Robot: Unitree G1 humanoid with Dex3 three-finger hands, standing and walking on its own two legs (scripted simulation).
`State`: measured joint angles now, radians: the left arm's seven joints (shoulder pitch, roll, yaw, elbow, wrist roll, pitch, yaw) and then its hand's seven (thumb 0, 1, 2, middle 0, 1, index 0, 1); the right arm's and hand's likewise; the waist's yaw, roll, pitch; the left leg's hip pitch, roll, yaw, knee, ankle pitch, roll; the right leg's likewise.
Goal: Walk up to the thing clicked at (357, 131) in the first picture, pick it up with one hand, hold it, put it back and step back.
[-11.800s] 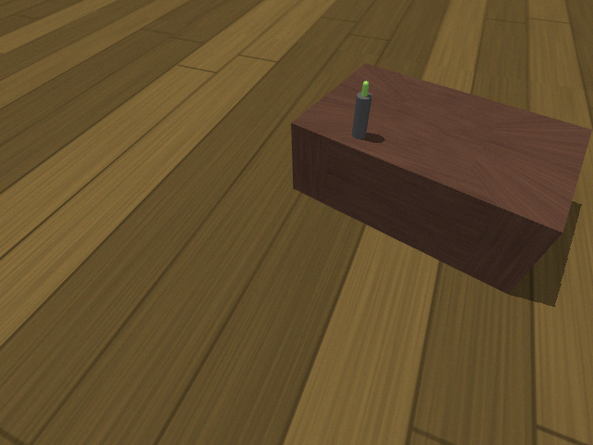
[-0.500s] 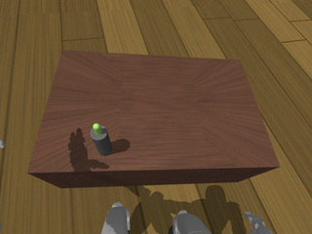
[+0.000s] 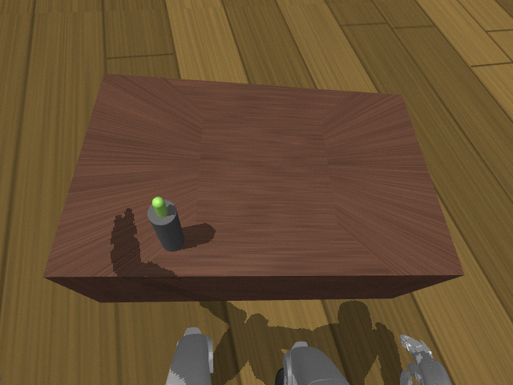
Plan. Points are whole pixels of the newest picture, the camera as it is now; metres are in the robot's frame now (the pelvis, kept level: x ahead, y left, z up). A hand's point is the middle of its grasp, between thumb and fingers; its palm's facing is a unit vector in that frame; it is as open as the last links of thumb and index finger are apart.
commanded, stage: go down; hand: left
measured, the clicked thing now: (166, 223) +0.43 +0.18 -0.19
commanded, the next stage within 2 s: none
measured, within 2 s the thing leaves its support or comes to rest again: neither
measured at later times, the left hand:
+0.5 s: hand out of the picture +0.37 +0.38 +0.05, palm faces +0.13 -0.99 -0.01, open 17.2 cm
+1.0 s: hand out of the picture +0.37 +0.39 +0.05, palm faces +0.13 -0.99 +0.01, open 17.1 cm
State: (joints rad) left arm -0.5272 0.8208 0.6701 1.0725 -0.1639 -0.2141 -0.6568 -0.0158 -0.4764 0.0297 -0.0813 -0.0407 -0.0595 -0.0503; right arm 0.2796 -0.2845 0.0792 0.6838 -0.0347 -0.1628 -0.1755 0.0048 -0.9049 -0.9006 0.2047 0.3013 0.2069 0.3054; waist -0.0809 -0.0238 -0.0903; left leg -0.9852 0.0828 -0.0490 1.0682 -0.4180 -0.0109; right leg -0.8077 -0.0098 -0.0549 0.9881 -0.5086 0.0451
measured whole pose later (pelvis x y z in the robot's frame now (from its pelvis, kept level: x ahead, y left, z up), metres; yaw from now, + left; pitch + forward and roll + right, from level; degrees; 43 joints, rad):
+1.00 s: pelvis +0.00 +0.01 -0.01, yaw +0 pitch +20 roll -5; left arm -0.54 0.81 0.71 1.04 -0.22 -0.26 -0.70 -0.02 -0.43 0.01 -0.08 -0.02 -0.06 -0.03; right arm 0.27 -0.28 0.08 0.71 -0.04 -0.17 -0.18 0.00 -0.92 -0.90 0.21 0.30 0.21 0.31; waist -0.08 -0.03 -0.10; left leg -1.04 0.08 -0.05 1.12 -0.44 -0.01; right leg -0.86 -0.01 -0.05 1.03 -0.53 0.05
